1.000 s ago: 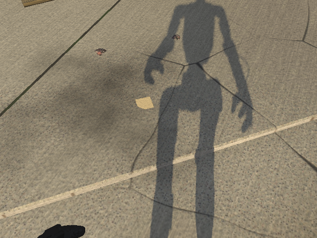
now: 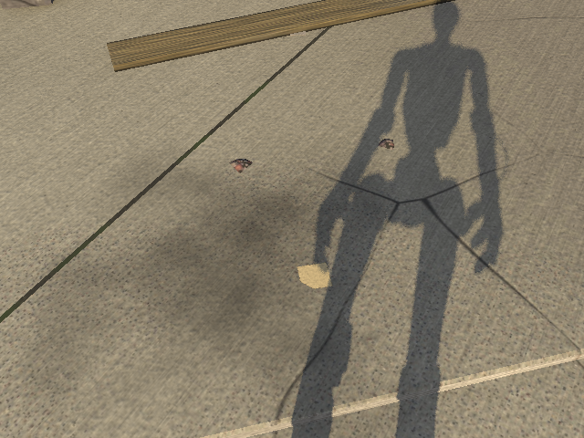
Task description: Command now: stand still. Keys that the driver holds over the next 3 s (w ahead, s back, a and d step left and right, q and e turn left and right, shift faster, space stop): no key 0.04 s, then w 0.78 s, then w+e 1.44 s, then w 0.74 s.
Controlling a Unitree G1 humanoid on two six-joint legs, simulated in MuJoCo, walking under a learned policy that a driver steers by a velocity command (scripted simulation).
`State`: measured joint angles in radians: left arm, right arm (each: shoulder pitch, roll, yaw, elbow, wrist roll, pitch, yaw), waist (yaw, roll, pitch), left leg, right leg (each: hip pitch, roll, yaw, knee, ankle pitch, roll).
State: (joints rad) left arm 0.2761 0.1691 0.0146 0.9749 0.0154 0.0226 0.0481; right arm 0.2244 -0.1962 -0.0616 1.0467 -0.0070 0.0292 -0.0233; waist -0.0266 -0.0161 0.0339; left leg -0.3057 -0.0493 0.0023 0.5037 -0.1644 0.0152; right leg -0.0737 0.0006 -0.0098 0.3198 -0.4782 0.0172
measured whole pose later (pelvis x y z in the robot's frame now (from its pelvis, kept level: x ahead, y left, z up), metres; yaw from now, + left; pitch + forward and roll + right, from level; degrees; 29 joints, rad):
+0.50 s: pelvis +0.05 +0.04 +0.00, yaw -2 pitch -2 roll +0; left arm 0.16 0.21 0.07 1.00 0.03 0.04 -0.02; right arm 0.42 -0.13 -0.04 1.15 -0.03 -0.01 -0.04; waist -0.02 -0.01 0.02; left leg 0.05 -0.08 0.09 0.20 -0.71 0.15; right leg -0.41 0.00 -0.06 1.00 -0.45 -0.01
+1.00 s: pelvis +0.26 +0.01 +0.01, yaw -4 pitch -2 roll +0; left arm 0.55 0.13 0.03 1.12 0.02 -0.09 0.00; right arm 0.01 -0.22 -0.03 0.90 -0.03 -0.05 0.04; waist 0.06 0.02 0.04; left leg -0.66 0.10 0.01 1.05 -0.13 0.04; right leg 0.07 0.07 -0.09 0.24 -0.29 -0.09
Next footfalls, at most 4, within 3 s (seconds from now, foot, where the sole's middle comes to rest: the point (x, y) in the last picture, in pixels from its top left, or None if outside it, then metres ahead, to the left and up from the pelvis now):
0.76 right None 0.20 -0.05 -0.77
1.16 left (254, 392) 0.62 0.11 -0.73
1.70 right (379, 324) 0.79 -0.20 -0.73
2.22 left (380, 217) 1.15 -0.25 -0.73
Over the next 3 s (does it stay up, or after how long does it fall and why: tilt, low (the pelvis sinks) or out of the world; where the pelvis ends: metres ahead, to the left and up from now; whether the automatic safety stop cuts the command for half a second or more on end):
stays up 1.18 -0.52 0.06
